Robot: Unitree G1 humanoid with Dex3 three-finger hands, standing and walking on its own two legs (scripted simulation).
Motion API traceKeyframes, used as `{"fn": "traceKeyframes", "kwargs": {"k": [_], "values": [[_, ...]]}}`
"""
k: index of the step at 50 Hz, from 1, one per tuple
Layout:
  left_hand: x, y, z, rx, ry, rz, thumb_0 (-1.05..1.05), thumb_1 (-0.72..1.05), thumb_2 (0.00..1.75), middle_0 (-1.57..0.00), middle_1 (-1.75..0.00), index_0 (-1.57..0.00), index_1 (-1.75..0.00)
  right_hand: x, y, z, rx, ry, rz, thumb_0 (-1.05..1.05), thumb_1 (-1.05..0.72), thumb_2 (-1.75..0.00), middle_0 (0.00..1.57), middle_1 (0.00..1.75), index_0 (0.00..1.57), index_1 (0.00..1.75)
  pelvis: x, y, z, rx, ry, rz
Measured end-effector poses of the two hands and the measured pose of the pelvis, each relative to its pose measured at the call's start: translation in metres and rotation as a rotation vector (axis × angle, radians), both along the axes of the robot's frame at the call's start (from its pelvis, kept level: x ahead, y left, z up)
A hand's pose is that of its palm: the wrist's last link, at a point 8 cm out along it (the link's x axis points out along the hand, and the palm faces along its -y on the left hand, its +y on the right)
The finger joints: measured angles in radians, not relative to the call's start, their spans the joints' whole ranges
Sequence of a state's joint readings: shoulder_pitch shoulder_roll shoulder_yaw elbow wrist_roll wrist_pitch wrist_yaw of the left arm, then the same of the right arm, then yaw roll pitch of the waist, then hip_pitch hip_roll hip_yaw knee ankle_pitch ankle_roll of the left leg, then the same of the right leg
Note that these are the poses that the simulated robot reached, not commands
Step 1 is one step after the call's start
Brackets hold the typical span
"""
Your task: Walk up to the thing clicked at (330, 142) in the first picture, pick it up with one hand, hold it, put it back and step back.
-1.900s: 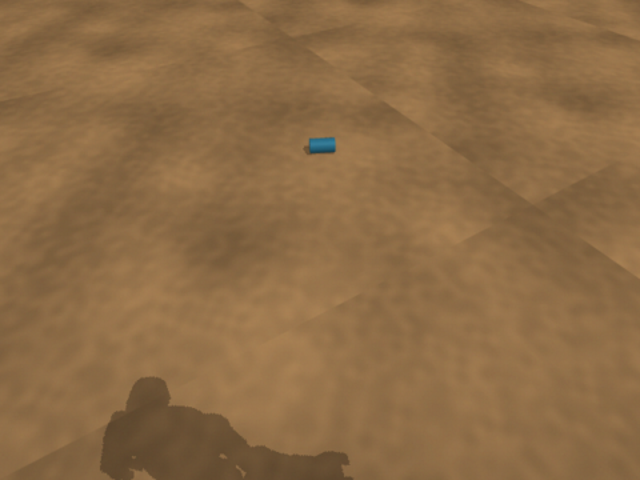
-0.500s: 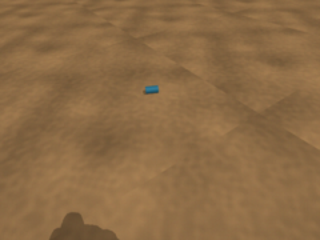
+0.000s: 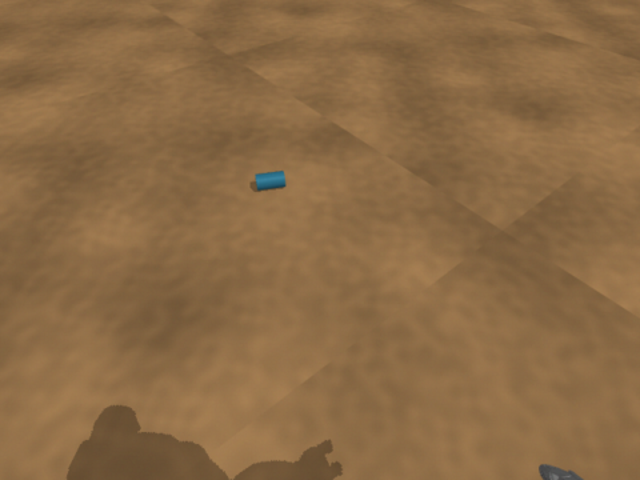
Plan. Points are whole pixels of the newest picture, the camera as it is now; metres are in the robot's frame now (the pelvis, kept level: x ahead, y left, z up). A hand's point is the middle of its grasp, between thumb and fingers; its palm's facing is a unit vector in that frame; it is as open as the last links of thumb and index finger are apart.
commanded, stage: walk up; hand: left
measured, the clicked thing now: (270, 180) +1.56 +0.32 -0.72
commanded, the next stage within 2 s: none
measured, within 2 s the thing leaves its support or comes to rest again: neither
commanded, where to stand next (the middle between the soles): +1.16 +0.06 m, yaw +3 degrees
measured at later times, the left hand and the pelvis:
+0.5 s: hand (177, 435) +0.22 +0.23 -0.11, palm faces +0.07 -0.91 -0.41, open 7.4 cm; pelvis +0.23 -0.06 +0.01, yaw +3 degrees
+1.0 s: hand (199, 268) +0.53 +0.28 -0.13, palm faces +0.03 -0.94 -0.34, open 7.4 cm; pelvis +0.47 +0.00 +0.01, yaw +5 degrees
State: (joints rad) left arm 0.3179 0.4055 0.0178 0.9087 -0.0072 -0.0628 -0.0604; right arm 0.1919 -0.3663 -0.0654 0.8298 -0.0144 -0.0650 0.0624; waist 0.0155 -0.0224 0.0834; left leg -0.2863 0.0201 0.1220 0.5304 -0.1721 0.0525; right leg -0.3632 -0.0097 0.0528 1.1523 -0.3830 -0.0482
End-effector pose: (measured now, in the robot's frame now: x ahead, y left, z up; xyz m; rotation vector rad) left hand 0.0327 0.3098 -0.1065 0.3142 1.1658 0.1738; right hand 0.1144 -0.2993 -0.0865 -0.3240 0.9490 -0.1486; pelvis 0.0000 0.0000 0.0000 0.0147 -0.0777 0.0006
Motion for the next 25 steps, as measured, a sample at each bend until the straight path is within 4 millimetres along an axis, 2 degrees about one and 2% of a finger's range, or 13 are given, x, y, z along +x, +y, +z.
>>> {"fn": "traceKeyframes", "kwargs": {"k": [3,6,9,11,14,17,21,25], "values": [[0.051,0.001,0.015,0.011,-0.067,-0.046,0.01,0.91,0.90,-0.20,-0.30,-0.20,-0.30,-0.005,-0.013,0.004,-0.009,0.041,-0.033,0.00,-0.90,-0.90,0.21,0.30,0.21,0.30,0.025,-0.004,0.007,0.006,-0.002,0.000],[0.092,0.001,0.027,0.034,-0.094,-0.073,0.01,0.91,0.90,-0.20,-0.30,-0.20,-0.30,-0.004,-0.031,0.001,-0.018,0.089,-0.059,0.00,-0.90,-0.90,0.21,0.30,0.21,0.30,0.051,-0.011,0.008,0.015,0.000,-0.004],[0.124,-0.002,0.037,0.066,-0.100,-0.074,0.01,0.91,0.90,-0.20,-0.30,-0.20,-0.30,0.006,-0.051,-0.008,-0.017,0.131,-0.084,0.01,-0.90,-0.90,0.21,0.30,0.21,0.30,0.080,-0.021,0.006,0.017,0.005,-0.002],[0.141,-0.005,0.040,0.094,-0.101,-0.063,0.00,0.91,0.90,-0.20,-0.30,-0.20,-0.30,0.021,-0.064,-0.019,-0.014,0.153,-0.093,0.01,-0.90,-0.90,0.21,0.30,0.21,0.30,0.102,-0.030,0.002,0.020,0.012,0.001],[0.160,-0.009,0.038,0.146,-0.113,-0.026,0.00,0.91,0.90,-0.20,-0.30,-0.20,-0.30,0.055,-0.082,-0.040,-0.016,0.177,-0.076,0.01,-0.90,-0.90,0.21,0.30,0.21,0.30,0.135,-0.046,-0.013,0.004,0.029,0.011],[0.166,-0.020,0.038,0.155,-0.118,0.033,0.00,0.91,0.90,-0.20,-0.30,-0.20,-0.30,0.099,-0.082,-0.048,-0.009,0.204,-0.025,0.01,-0.90,-0.90,0.20,0.30,0.20,0.30,0.160,-0.053,-0.013,-0.017,0.025,0.036],[0.166,-0.037,0.041,0.119,-0.041,0.085,0.01,0.91,0.90,-0.20,-0.30,-0.20,-0.30,0.164,-0.068,-0.035,0.029,0.166,0.036,0.01,-0.90,-0.90,0.20,0.30,0.20,0.30,0.194,-0.055,0.004,-0.019,0.028,0.036],[0.175,-0.044,0.038,0.087,0.038,0.120,0.01,0.90,0.90,-0.20,-0.30,-0.20,-0.30,0.224,-0.057,-0.019,0.039,0.141,0.088,0.01,-0.90,-0.90,0.20,0.30,0.20,0.30,0.230,-0.055,0.012,-0.021,0.039,0.052]]}}
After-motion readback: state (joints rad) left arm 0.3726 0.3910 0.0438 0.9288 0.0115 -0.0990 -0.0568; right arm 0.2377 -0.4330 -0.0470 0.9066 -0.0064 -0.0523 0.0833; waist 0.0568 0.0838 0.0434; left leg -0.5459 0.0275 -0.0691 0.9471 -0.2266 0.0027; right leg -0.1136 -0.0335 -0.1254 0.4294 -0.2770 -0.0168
